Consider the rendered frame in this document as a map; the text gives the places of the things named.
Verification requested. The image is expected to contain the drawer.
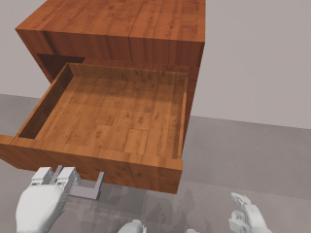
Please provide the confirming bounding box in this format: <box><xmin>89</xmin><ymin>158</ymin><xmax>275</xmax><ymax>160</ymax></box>
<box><xmin>0</xmin><ymin>62</ymin><xmax>189</xmax><ymax>194</ymax></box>

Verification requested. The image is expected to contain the robot right hand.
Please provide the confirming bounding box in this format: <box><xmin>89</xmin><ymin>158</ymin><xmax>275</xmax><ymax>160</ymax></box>
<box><xmin>228</xmin><ymin>192</ymin><xmax>267</xmax><ymax>233</ymax></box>

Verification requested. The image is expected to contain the handle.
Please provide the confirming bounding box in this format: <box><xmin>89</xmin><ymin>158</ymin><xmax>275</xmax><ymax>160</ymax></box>
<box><xmin>48</xmin><ymin>165</ymin><xmax>105</xmax><ymax>201</ymax></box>

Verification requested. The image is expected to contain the robot left hand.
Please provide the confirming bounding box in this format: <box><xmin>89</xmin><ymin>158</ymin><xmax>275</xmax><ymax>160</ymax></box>
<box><xmin>16</xmin><ymin>167</ymin><xmax>82</xmax><ymax>233</ymax></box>

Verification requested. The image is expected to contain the cabinet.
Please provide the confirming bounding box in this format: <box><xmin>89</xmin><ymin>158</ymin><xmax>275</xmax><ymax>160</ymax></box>
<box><xmin>15</xmin><ymin>0</ymin><xmax>206</xmax><ymax>159</ymax></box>

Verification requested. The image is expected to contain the left robot thigh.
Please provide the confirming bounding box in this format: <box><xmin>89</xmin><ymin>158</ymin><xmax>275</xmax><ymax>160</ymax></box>
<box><xmin>118</xmin><ymin>222</ymin><xmax>148</xmax><ymax>233</ymax></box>

